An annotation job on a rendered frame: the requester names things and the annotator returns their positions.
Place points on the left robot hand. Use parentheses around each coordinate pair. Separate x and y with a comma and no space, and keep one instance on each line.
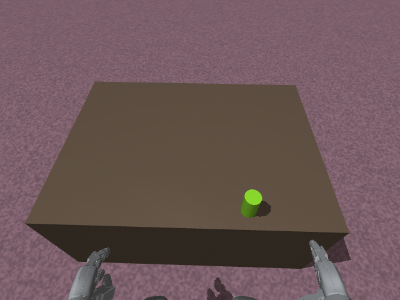
(88,277)

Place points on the right robot hand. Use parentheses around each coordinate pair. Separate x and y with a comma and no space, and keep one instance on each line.
(328,276)

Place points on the can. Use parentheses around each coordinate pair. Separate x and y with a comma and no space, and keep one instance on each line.
(250,203)

